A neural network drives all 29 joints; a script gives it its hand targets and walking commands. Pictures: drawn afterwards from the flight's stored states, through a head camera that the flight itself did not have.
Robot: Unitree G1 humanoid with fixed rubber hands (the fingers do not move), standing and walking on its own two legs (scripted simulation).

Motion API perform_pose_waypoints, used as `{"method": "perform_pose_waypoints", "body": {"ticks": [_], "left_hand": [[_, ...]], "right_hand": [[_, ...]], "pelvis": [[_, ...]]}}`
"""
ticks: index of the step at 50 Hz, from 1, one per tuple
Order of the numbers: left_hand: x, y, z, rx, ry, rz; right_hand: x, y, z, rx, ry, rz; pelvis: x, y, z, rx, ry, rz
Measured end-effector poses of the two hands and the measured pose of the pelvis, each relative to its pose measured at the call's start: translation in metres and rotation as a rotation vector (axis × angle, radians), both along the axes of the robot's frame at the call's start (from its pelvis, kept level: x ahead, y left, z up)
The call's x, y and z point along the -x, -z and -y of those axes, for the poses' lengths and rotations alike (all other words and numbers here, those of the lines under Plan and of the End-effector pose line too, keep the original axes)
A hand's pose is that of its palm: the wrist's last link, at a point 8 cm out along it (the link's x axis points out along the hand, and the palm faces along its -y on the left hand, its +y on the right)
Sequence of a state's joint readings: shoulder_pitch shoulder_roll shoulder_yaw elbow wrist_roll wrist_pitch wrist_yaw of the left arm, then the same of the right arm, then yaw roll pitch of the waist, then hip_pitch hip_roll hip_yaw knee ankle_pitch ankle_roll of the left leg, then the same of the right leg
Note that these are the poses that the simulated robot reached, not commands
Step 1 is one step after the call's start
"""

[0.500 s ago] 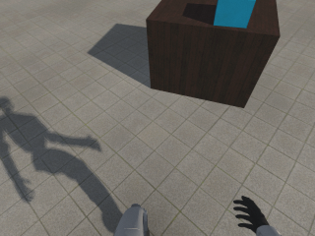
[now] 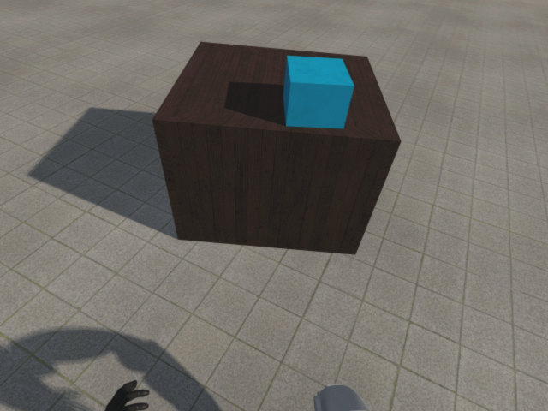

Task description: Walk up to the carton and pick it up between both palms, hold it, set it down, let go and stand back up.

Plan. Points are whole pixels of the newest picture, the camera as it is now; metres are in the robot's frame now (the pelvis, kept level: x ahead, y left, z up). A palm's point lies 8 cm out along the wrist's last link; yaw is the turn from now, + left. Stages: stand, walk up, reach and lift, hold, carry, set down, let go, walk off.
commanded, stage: walk up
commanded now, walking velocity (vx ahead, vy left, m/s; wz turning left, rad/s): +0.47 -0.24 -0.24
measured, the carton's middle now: (314, 91) +1.15 -0.22 -0.05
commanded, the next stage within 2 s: none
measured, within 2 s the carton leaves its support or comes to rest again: neither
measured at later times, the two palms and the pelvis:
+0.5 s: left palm (209, 406) +0.18 +0.10 -0.10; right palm (468, 291) +0.36 -0.43 -0.11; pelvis +0.27 -0.16 +0.01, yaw -6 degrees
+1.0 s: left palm (213, 242) +0.54 +0.12 -0.15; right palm (397, 220) +0.62 -0.38 -0.17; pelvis +0.57 -0.13 -0.03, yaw -4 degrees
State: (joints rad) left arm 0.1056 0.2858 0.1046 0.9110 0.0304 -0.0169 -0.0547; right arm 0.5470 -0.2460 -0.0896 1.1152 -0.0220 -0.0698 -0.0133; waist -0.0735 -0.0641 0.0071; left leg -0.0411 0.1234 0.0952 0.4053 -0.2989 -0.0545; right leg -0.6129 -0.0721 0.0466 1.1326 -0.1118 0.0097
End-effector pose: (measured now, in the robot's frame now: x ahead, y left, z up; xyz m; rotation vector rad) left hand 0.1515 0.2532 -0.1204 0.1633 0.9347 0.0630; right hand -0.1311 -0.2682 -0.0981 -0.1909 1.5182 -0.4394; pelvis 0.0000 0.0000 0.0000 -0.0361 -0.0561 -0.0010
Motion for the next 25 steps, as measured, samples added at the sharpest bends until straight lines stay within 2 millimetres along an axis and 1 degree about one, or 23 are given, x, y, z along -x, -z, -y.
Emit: {"method": "perform_pose_waypoints", "body": {"ticks": [1,3,5,7,9,11,13,14,15,17,19,21,23,25], "left_hand": [[-0.016,0.000,0.015,0.024,0.023,0.011],[-0.042,0.003,0.046,0.068,0.067,0.008],[-0.060,0.008,0.075,0.095,0.104,-0.024],[-0.076,0.014,0.098,0.094,0.129,-0.071],[-0.091,0.022,0.115,0.062,0.140,-0.120],[-0.105,0.028,0.125,0.005,0.133,-0.167],[-0.112,0.026,0.131,-0.053,0.108,-0.205],[-0.112,0.023,0.131,-0.080,0.084,-0.218],[-0.111,0.019,0.129,-0.100,0.043,-0.234],[-0.101,0.003,0.125,-0.134,-0.042,-0.272],[-0.085,-0.016,0.123,-0.168,-0.099,-0.319],[-0.063,-0.026,0.124,-0.186,-0.149,-0.393],[-0.040,-0.029,0.133,-0.177,-0.176,-0.491],[-0.026,-0.024,0.148,-0.150,-0.178,-0.575]], "right_hand": [[-0.002,0.003,-0.002,-0.019,0.009,-0.018],[-0.017,0.011,-0.007,-0.065,0.014,-0.034],[-0.044,0.023,-0.010,-0.118,0.012,-0.025],[-0.079,0.036,-0.006,-0.163,0.007,-0.005],[-0.121,0.053,0.010,-0.190,-0.002,0.020],[-0.165,0.073,0.034,-0.205,-0.026,0.044],[-0.212,0.085,0.061,-0.207,-0.068,0.075],[-0.234,0.087,0.072,-0.210,-0.087,0.098],[-0.255,0.084,0.081,-0.214,-0.103,0.120],[-0.296,0.071,0.099,-0.219,-0.131,0.153],[-0.340,0.054,0.118,-0.208,-0.152,0.195],[-0.391,0.039,0.135,-0.184,-0.185,0.267],[-0.445,0.025,0.148,-0.155,-0.206,0.364],[-0.496,0.017,0.157,-0.138,-0.219,0.462]], "pelvis": [[-0.009,0.001,0.005,-0.006,0.009,-0.002],[-0.027,0.004,0.015,-0.019,0.023,-0.015],[-0.046,0.008,0.028,-0.035,0.023,-0.036],[-0.068,0.013,0.042,-0.052,0.025,-0.062],[-0.093,0.020,0.059,-0.068,0.039,-0.092],[-0.118,0.029,0.076,-0.059,0.072,-0.116],[-0.139,0.031,0.092,-0.033,0.085,-0.115],[-0.149,0.030,0.100,-0.048,0.075,-0.113],[-0.160,0.027,0.108,-0.072,0.067,-0.115],[-0.186,0.013,0.122,-0.121,0.057,-0.114],[-0.212,-0.002,0.133,-0.147,0.058,-0.097],[-0.234,-0.013,0.143,-0.151,0.067,-0.075],[-0.253,-0.017,0.152,-0.148,0.083,-0.052],[-0.271,-0.013,0.159,-0.153,0.099,-0.038]]}}
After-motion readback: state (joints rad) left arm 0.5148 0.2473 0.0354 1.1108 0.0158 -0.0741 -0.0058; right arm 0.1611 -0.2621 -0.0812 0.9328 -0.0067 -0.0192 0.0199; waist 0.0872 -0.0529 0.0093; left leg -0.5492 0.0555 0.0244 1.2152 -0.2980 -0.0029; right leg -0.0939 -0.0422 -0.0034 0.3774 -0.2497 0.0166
